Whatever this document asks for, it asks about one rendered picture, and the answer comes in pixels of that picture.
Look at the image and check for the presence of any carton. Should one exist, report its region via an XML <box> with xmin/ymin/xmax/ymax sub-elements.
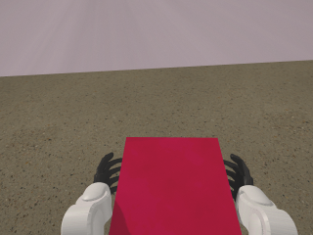
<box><xmin>109</xmin><ymin>137</ymin><xmax>242</xmax><ymax>235</ymax></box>

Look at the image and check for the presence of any right robot hand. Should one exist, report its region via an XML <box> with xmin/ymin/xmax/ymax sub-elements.
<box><xmin>223</xmin><ymin>154</ymin><xmax>254</xmax><ymax>202</ymax></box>

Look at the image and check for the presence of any left robot hand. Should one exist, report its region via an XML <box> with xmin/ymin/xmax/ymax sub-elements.
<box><xmin>93</xmin><ymin>152</ymin><xmax>122</xmax><ymax>195</ymax></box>

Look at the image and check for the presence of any right robot forearm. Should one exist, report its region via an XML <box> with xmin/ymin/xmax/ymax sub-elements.
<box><xmin>236</xmin><ymin>185</ymin><xmax>298</xmax><ymax>235</ymax></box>

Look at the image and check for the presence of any left robot forearm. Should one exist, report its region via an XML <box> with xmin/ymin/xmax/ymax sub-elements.
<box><xmin>61</xmin><ymin>182</ymin><xmax>112</xmax><ymax>235</ymax></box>

